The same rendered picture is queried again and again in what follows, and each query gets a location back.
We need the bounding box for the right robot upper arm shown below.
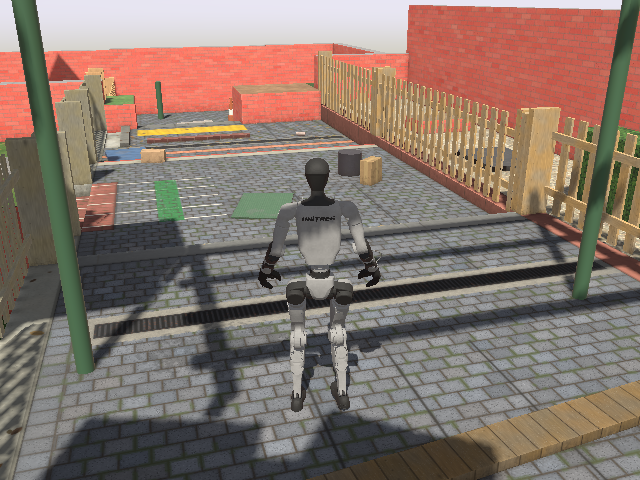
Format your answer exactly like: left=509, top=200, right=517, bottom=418
left=339, top=201, right=368, bottom=255

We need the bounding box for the right robot thigh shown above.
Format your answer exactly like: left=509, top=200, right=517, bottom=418
left=328, top=279, right=354, bottom=346

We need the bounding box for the right robot forearm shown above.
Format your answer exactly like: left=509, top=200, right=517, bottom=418
left=359, top=239, right=378, bottom=272

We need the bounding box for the right robot hand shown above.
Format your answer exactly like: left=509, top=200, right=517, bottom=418
left=358, top=268, right=381, bottom=287

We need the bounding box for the left robot forearm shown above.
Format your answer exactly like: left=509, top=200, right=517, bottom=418
left=261, top=241, right=280, bottom=274

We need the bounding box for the left robot upper arm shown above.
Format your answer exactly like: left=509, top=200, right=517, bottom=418
left=269, top=202, right=297, bottom=257

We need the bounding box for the right robot shin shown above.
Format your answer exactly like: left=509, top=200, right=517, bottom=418
left=330, top=327, right=348, bottom=396

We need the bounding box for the left robot hand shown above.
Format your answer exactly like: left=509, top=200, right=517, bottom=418
left=258, top=263, right=281, bottom=289

